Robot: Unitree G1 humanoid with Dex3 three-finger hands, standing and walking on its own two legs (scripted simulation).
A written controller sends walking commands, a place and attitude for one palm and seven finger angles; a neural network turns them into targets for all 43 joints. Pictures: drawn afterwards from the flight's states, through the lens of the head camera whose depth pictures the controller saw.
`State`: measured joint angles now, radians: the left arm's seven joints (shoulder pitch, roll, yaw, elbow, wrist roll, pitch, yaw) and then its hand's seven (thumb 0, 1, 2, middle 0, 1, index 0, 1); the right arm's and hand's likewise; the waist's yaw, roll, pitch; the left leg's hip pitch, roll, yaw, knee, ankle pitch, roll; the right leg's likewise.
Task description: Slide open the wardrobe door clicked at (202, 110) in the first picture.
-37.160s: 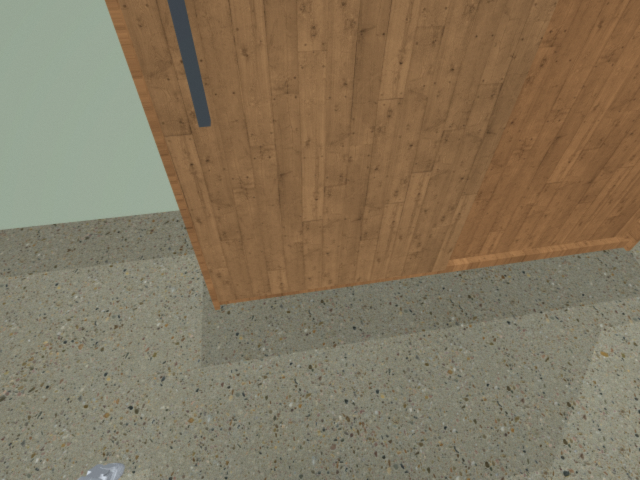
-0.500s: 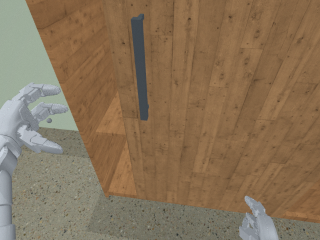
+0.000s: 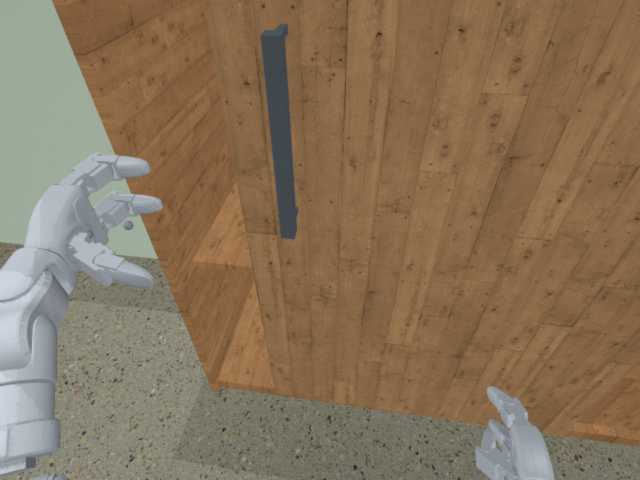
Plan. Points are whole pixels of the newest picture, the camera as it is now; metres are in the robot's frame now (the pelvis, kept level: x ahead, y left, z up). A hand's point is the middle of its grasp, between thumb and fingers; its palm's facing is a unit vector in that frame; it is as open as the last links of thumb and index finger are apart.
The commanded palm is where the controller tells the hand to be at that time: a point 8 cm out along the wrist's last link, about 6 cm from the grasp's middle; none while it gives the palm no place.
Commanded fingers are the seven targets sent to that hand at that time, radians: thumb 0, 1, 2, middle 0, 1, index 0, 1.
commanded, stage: move the hooked fingers beside the handle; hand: left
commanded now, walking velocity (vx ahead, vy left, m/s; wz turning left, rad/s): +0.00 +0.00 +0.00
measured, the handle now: (285, 144) +0.53 +0.12 +0.19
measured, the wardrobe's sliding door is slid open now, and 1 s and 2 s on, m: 0.20 0.20 0.20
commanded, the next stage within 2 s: none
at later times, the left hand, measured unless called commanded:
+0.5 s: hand (172, 198) +0.36 +0.23 +0.20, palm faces +0.04 -1.00 -0.02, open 14.0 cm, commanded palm +0.34 +0.28 +0.20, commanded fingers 0.00 -0.50 0.30 -0.30 -1.20 -0.30 -1.20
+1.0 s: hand (206, 176) +0.41 +0.20 +0.21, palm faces +0.03 -1.00 -0.01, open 14.0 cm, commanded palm +0.39 +0.25 +0.20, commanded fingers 0.00 -0.50 0.30 -0.30 -1.20 -0.30 -1.20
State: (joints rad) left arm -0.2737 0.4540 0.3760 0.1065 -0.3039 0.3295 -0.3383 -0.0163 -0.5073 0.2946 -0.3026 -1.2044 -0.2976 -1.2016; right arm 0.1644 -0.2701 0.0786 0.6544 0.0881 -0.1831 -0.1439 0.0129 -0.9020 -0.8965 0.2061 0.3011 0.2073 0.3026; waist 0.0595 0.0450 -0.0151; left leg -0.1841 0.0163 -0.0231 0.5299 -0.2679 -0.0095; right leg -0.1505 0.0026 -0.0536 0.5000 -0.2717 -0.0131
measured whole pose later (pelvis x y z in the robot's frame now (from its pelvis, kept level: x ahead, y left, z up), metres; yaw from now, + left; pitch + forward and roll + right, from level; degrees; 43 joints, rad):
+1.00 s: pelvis +0.01 +0.01 +0.00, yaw -1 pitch -1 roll -1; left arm -0.60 0.39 0.26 0.46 -0.21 0.29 -0.19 -0.02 -0.51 0.29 -0.30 -1.20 -0.30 -1.20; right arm 0.23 -0.26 0.05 0.70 0.08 -0.09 -0.13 0.01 -0.90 -0.90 0.21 0.30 0.21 0.30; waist -0.01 0.03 -0.04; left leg -0.22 0.02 0.00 0.51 -0.27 0.00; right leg -0.19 0.00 -0.03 0.47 -0.26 -0.01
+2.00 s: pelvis +0.01 +0.01 +0.00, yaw -2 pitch +1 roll -1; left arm -0.75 0.36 0.25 0.69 -0.17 0.18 -0.13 -0.02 -0.51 0.29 -0.30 -1.20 -0.30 -1.20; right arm 0.26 -0.25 0.03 0.69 0.06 -0.08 -0.10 0.01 -0.90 -0.90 0.21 0.30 0.21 0.30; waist -0.04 0.03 -0.06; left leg -0.27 0.02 0.00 0.52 -0.26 0.01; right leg -0.24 0.01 -0.02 0.47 -0.24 0.00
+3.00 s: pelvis +0.01 +0.00 +0.00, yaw -2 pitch +3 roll -1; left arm -0.91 0.32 0.23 0.86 -0.14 0.10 -0.06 -0.02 -0.50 0.30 -0.30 -1.20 -0.30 -1.20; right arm 0.31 -0.26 0.02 0.73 0.05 -0.08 -0.08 0.01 -0.90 -0.90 0.21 0.30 0.21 0.30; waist -0.06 0.03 -0.06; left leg -0.32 0.03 0.00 0.53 -0.27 0.00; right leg -0.29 0.02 -0.02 0.48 -0.25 -0.01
